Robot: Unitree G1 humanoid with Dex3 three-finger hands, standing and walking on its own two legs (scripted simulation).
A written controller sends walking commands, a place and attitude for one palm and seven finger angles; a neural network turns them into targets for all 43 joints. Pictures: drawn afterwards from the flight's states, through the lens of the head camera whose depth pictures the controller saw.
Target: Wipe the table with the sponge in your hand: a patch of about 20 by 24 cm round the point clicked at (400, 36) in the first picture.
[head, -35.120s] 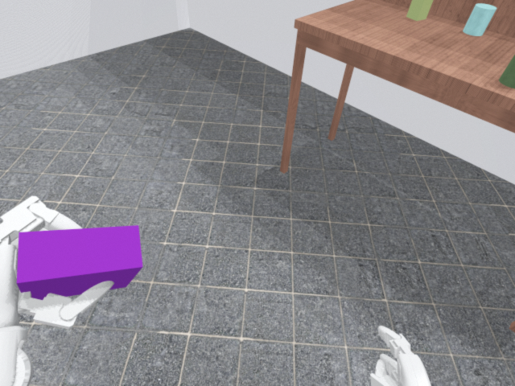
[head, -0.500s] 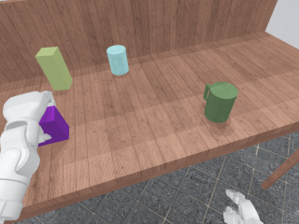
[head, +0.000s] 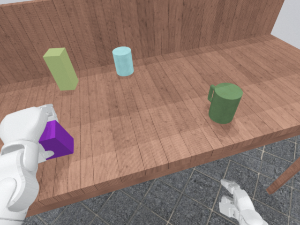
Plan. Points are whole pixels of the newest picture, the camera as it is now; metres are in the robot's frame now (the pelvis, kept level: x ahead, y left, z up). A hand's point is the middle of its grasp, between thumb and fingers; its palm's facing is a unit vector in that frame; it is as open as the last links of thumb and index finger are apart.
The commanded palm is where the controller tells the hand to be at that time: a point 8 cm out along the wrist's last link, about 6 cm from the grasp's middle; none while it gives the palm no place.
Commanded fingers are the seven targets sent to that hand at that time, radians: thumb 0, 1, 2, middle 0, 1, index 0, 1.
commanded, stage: wipe back along the first lane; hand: left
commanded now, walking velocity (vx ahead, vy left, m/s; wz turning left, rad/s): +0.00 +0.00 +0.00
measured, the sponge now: (47, 146) +0.26 +0.31 +0.09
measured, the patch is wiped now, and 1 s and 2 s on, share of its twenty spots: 1.00 1.00 1.00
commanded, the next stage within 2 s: lift the sponge slowly off the table in 0.16 s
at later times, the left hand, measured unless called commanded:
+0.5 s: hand (36, 149) +0.23 +0.29 +0.14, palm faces +0.14 -0.09 -0.99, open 9.2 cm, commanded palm +0.19 +0.28 +0.18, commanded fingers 0.00 0.10 1.30 -1.20 -1.60 -1.20 -1.60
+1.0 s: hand (40, 148) +0.22 +0.28 +0.15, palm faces +0.09 -0.08 -0.99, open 9.2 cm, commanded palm +0.19 +0.28 +0.22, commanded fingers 0.00 0.10 1.30 -1.20 -1.60 -1.20 -1.60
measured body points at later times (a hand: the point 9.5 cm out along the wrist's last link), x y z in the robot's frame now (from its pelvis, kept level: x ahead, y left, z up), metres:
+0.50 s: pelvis -0.02 +0.00 +0.00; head -0.03 -0.03 +0.45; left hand +0.21 +0.29 +0.19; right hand +0.23 -0.20 -0.07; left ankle -0.01 +0.08 -0.73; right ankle -0.03 -0.11 -0.73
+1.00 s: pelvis -0.02 -0.02 +0.00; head -0.03 -0.05 +0.45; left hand +0.22 +0.28 +0.20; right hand +0.24 -0.21 -0.07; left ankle -0.01 +0.08 -0.73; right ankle -0.03 -0.11 -0.73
